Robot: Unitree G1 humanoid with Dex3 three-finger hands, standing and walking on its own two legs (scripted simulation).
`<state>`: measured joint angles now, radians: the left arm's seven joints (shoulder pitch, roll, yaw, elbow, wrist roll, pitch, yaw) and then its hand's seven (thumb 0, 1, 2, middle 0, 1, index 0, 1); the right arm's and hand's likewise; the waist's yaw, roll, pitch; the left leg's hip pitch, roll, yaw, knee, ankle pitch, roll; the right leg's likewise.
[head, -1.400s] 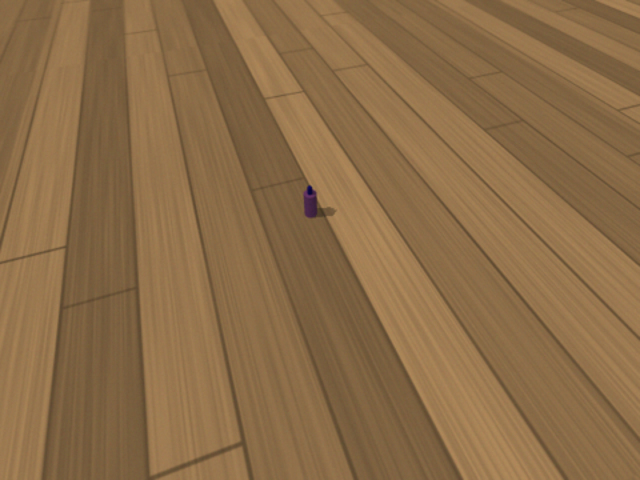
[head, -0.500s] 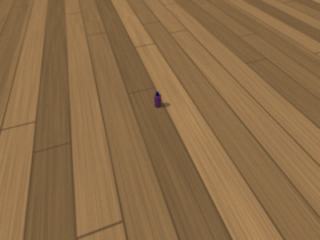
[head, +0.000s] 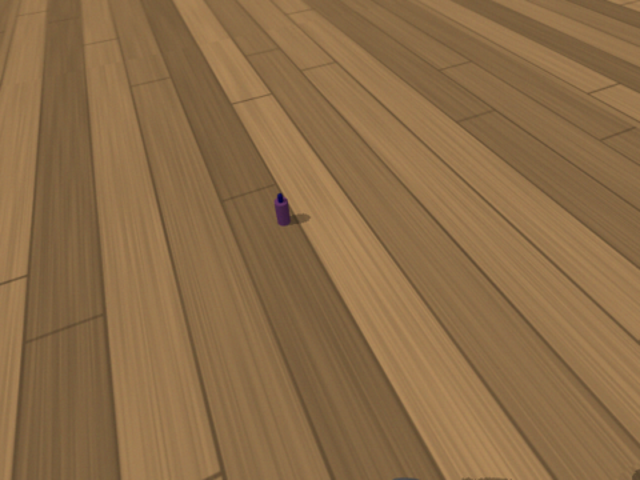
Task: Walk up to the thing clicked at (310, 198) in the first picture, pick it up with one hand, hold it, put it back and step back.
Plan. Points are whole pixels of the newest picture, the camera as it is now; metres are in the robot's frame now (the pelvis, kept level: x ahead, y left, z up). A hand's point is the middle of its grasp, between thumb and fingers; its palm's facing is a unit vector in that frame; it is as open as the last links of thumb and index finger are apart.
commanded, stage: walk up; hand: left
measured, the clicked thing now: (281, 208) +1.23 +0.23 -0.69
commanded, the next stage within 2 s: none
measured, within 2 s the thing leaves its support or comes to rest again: neither
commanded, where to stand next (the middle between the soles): +0.88 +0.03 m, yaw -1 degrees
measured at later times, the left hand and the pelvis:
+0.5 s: hand (161, 427) +0.22 +0.28 -0.17, palm faces +0.02 -0.94 -0.34, open 7.4 cm; pelvis +0.22 +0.00 -0.02, yaw +2 degrees
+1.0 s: hand (206, 254) +0.53 +0.26 -0.12, palm faces -0.03 -0.90 -0.43, open 7.4 cm; pelvis +0.44 -0.02 -0.02, yaw -1 degrees
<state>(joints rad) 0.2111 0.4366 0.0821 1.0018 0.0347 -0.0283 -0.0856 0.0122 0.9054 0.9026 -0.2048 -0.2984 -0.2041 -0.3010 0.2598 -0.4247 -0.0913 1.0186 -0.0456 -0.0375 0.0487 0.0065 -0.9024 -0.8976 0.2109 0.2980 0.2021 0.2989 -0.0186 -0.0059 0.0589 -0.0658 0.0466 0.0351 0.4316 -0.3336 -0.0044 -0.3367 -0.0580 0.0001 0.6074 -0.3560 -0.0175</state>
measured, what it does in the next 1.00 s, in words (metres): walks ahead: left foot, then right foot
